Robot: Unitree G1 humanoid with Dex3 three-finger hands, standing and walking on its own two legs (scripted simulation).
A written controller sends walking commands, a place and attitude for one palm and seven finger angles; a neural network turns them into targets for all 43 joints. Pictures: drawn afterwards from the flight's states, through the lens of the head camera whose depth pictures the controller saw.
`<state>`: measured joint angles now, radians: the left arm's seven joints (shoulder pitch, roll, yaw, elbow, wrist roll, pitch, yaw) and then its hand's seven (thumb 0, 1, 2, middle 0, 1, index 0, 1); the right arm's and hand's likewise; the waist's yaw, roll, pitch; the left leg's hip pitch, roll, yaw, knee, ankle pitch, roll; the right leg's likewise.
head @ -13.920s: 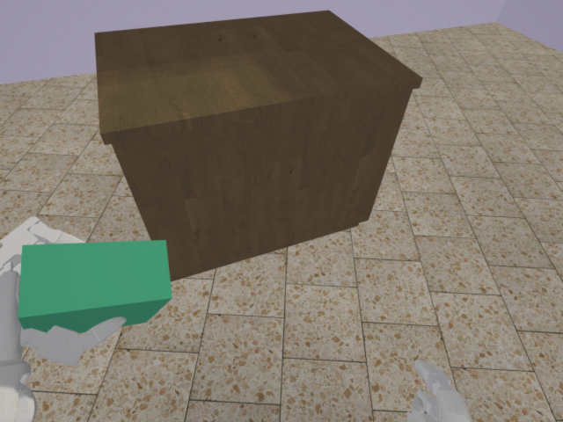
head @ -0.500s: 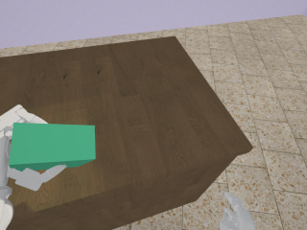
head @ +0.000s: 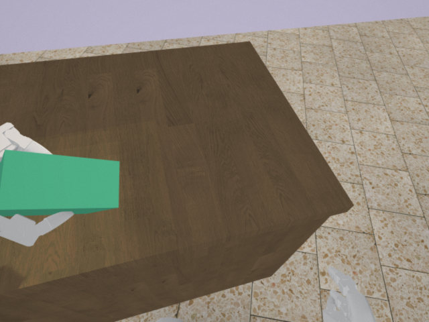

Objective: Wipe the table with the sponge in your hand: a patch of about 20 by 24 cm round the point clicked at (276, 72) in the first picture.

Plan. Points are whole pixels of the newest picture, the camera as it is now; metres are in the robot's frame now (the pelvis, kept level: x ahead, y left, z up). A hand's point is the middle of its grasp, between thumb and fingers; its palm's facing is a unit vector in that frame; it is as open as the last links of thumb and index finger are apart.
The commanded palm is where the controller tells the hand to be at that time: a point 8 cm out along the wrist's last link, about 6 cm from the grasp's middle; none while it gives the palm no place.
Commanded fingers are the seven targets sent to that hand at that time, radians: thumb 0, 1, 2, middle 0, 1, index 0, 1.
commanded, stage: come to a stop and stand still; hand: left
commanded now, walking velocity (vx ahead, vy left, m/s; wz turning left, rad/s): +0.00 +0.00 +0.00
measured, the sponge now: (71, 189) +0.25 +0.24 +0.14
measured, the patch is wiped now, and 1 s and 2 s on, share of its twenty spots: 0.00 0.00 0.00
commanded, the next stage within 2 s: look again from close up in 0.82 s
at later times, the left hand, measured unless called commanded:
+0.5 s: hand (16, 201) +0.21 +0.28 +0.17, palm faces +0.40 -0.83 -0.39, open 10.1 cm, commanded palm +0.15 +0.30 +0.18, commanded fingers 0.00 0.10 1.30 -1.20 -1.60 -1.20 -1.60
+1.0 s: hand (26, 195) +0.22 +0.28 +0.16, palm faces +0.35 -0.84 -0.42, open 10.1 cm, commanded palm +0.16 +0.31 +0.18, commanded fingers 0.00 0.10 1.30 -1.20 -1.60 -1.20 -1.60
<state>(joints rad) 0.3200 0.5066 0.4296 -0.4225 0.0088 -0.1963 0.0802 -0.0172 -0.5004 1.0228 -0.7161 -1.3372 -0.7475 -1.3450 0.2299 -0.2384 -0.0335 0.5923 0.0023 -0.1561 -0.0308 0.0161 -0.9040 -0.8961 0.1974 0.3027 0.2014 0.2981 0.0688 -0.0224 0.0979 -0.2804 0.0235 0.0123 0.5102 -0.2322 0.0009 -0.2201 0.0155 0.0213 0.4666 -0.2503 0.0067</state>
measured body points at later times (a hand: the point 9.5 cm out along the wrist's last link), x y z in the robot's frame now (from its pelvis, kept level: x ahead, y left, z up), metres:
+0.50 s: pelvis -0.02 +0.03 +0.00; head +0.02 +0.06 +0.45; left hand +0.18 +0.32 +0.19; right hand +0.15 -0.20 -0.07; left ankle +0.02 +0.12 -0.74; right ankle +0.00 -0.13 -0.74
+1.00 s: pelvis +0.00 +0.04 +0.00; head +0.04 +0.06 +0.45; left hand +0.20 +0.33 +0.19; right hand +0.19 -0.18 -0.07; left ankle +0.02 +0.12 -0.74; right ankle +0.00 -0.13 -0.74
